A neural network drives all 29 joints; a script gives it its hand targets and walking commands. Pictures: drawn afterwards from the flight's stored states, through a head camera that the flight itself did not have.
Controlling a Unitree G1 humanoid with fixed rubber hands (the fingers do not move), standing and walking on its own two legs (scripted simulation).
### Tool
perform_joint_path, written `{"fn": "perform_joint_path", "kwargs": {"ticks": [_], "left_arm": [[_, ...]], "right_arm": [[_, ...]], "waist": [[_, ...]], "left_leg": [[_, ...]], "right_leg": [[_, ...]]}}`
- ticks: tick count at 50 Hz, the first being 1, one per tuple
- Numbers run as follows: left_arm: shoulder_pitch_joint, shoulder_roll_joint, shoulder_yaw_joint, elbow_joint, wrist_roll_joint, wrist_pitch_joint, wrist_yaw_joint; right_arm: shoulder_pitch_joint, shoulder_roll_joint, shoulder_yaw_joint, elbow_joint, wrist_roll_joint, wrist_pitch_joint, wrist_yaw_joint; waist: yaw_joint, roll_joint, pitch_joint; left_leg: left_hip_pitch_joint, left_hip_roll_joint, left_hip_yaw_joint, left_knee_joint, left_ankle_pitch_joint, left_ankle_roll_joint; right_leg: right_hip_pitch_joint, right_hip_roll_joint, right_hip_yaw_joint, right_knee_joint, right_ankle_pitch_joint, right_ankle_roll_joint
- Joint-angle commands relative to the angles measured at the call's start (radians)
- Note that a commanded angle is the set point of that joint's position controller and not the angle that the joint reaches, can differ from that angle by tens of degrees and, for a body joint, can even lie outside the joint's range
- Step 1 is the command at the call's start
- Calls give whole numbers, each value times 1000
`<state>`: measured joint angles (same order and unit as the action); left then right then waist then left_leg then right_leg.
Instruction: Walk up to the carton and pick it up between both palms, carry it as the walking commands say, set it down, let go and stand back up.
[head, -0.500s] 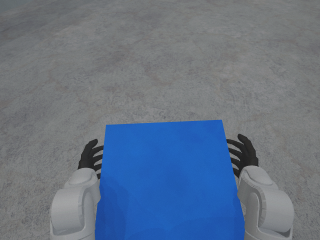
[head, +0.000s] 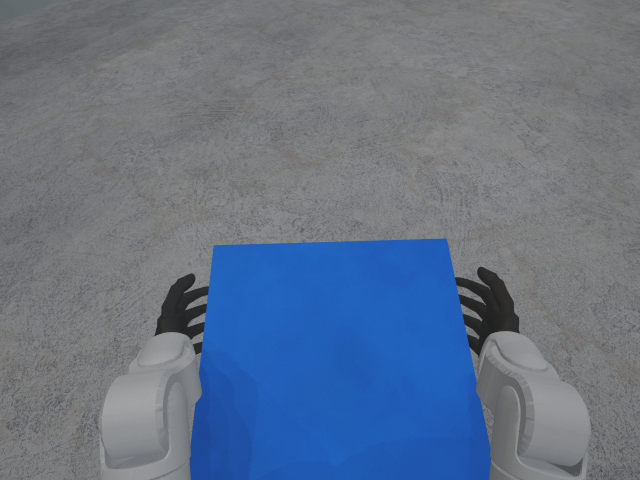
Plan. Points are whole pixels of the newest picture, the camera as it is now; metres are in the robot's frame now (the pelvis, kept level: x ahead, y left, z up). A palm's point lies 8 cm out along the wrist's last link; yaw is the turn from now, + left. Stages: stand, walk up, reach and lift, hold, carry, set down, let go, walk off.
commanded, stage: carry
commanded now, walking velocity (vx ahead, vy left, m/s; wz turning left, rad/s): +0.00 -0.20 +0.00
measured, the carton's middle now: (332, 367) +0.26 -0.01 +0.00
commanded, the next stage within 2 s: none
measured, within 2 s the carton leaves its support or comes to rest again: neither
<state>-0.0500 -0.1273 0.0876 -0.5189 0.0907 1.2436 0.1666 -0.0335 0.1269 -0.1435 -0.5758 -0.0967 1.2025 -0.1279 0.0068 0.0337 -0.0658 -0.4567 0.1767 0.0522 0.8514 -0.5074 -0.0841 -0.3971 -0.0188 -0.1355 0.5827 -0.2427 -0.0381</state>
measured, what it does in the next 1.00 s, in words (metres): steps to the right: left foot, then right foot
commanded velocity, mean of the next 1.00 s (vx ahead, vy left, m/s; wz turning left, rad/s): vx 0.00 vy -0.18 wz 0.00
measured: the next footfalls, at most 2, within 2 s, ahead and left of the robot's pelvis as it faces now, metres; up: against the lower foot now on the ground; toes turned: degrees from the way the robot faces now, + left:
left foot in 0.22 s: +0.00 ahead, +0.06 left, +0.00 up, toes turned +10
right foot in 0.48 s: +0.03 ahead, -0.26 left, +0.00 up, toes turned -7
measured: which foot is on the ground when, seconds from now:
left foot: up 0.00-0.20, down 0.22-0.50, up 0.52-0.78, down 0.80-1.00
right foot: down 0.00-0.24, up 0.26-0.46, down 0.48-0.82, up 0.84-1.00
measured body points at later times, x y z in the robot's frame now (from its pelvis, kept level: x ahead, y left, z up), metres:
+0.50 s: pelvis -0.04 -0.13 +0.00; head -0.03 -0.13 +0.45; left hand +0.21 +0.04 +0.09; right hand +0.22 -0.30 +0.10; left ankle -0.04 +0.05 -0.73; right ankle -0.01 -0.26 -0.73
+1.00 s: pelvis -0.09 -0.27 +0.01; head -0.08 -0.25 +0.46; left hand +0.16 -0.08 +0.08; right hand +0.17 -0.43 +0.10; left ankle -0.10 -0.11 -0.73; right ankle -0.06 -0.38 -0.70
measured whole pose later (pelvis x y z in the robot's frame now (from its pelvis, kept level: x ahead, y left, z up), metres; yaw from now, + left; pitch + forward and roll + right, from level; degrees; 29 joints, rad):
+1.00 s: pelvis -0.09 -0.27 +0.01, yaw +1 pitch +3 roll -1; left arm -0.02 -0.13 0.09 -0.55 0.11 1.26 0.17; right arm -0.02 0.13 -0.13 -0.55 -0.10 1.20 -0.12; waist 0.02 -0.01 -0.06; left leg -0.31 0.16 0.12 0.57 -0.29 -0.07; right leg -0.45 -0.02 -0.07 0.77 -0.37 0.03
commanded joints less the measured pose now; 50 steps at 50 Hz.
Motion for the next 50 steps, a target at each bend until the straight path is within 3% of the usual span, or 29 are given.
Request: {"fn": "perform_joint_path", "kwargs": {"ticks": [1,3,8,10,11,12,13,14,15,16,18,21,23,24,25,26,27,28,31,37,39,40,41,42,43,44,45,48,50], "left_arm": [[-424,-834,-700,-144,-383,-30,-246],[-445,-861,-697,-156,-376,-44,-245],[-424,-832,-705,-159,-367,-43,-235],[-415,-822,-715,-146,-370,-35,-230],[-416,-818,-721,-141,-374,-32,-229],[-431,-815,-728,-141,-377,-28,-228],[-466,-807,-754,-170,-380,-19,-232],[-491,-818,-753,-158,-374,-20,-233],[-505,-839,-762,-163,-385,-24,-237],[-514,-853,-768,-161,-395,-26,-243],[-511,-860,-772,-163,-404,-32,-247],[-485,-843,-772,-183,-409,-31,-239],[-436,-825,-753,-165,-405,-22,-238],[-418,-812,-740,-151,-403,-17,-239],[-422,-801,-733,-144,-405,-16,-242],[-414,-784,-715,-131,-395,-20,-243],[-410,-811,-713,-138,-398,-19,-242],[-405,-827,-713,-141,-395,-19,-244],[-431,-860,-703,-155,-378,-42,-246],[-414,-831,-710,-160,-368,-42,-236],[-410,-824,-723,-152,-372,-33,-232],[-413,-820,-729,-148,-376,-30,-231],[-430,-815,-736,-148,-378,-26,-230],[-467,-806,-761,-177,-383,-17,-235],[-492,-816,-759,-164,-376,-18,-236],[-498,-837,-765,-164,-384,-22,-239],[-503,-850,-769,-158,-393,-24,-245],[-503,-857,-779,-168,-406,-32,-249],[-481,-846,-775,-181,-407,-30,-241]], "right_arm": [[-401,855,765,-39,391,38,222],[-421,882,782,-39,409,28,230],[-393,851,765,-25,403,29,225],[-356,838,743,-2,387,34,225],[-349,835,731,6,381,36,225],[-337,826,713,16,375,36,227],[-291,827,684,64,358,33,225],[-329,828,688,44,363,30,231],[-352,837,689,23,361,26,233],[-369,849,690,14,357,23,234],[-389,859,699,-16,356,15,229],[-354,837,697,-39,355,20,220],[-324,811,696,-37,347,28,212],[-309,800,693,-29,341,31,208],[-299,788,693,-25,335,33,203],[-331,779,705,-59,340,39,204],[-365,800,720,-66,354,45,207],[-365,831,738,-43,366,48,212],[-421,884,780,-46,408,32,230],[-389,853,761,-26,399,32,225],[-354,841,740,-6,383,36,224],[-348,838,728,1,377,38,225],[-338,833,713,11,373,38,226],[-289,830,682,58,354,35,225],[-326,833,685,41,359,32,230],[-351,839,688,17,360,29,233],[-368,849,691,7,355,27,234],[-390,860,705,-32,357,19,229],[-361,840,697,-40,356,23,223]], "waist": [[2,-195,-267],[-2,-182,-268],[10,-179,-286],[-5,-148,-293],[-10,-114,-293],[-19,22,-269],[-21,261,-202],[-21,231,-182],[-19,129,-170],[-12,75,-152],[-6,134,-151],[-18,209,-196],[-7,186,-227],[-8,129,-243],[-11,19,-264],[-6,-252,-265],[2,-330,-272],[4,-268,-268],[0,-190,-267],[12,-179,-281],[-2,-146,-286],[-7,-112,-284],[-15,1,-262],[-23,242,-194],[-25,241,-165],[-22,125,-150],[-13,63,-135],[-7,170,-162],[-13,211,-203]], "left_leg": [[-105,-69,4,298,-74,21],[-108,-69,24,231,-13,29],[39,-114,67,-84,8,59],[162,-105,91,-319,145,68],[266,-51,56,-421,226,73],[384,111,-142,-521,256,104],[364,327,-409,-534,470,209],[349,392,-409,-537,623,285],[312,353,-326,-517,639,281],[283,294,-216,-502,624,239],[265,194,-74,-459,696,167],[298,173,-55,-408,769,143],[286,147,-21,-327,709,112],[243,123,2,-271,650,80],[144,88,15,-199,490,40],[-47,-15,99,-58,81,-14],[-88,-58,81,121,-144,-10],[-91,-73,27,246,-162,4],[-102,-61,18,261,-20,27],[56,-111,67,-98,0,59],[172,-102,95,-317,121,68],[275,-59,72,-429,204,75],[395,78,-92,-509,222,102],[368,304,-382,-540,358,198],[349,402,-413,-555,537,283],[306,373,-334,-534,588,285],[274,312,-223,-513,582,243],[263,158,-19,-428,739,140],[286,137,-8,-383,709,121]], "right_leg": [[257,-264,245,-180,404,-161],[274,-226,194,-169,359,-149],[220,-234,241,-203,242,-169],[188,-206,213,-170,236,-141],[121,-181,190,-135,224,-99],[-37,-128,156,-19,146,-37],[-196,-43,91,123,-105,42],[-230,-46,136,326,-227,61],[-214,-49,182,411,-220,68],[-192,-57,173,400,-191,68],[-124,-40,90,280,-139,70],[-32,13,12,103,-167,78],[86,31,-41,-112,-85,73],[178,8,-17,-201,-30,70],[280,-77,90,-238,127,54],[332,-287,342,-222,429,-23],[305,-326,372,-208,527,-108],[283,-318,328,-191,550,-156],[287,-237,201,-167,425,-154],[228,-238,254,-228,220,-167],[196,-210,228,-206,206,-137],[133,-186,203,-182,189,-92],[-15,-139,172,-83,130,-29],[-176,-59,108,58,-53,46],[-231,-43,126,291,-213,70],[-219,-38,193,406,-216,74],[-194,-48,188,415,-188,73],[-69,-14,56,216,-133,73],[13,22,-5,53,-125,78]]}}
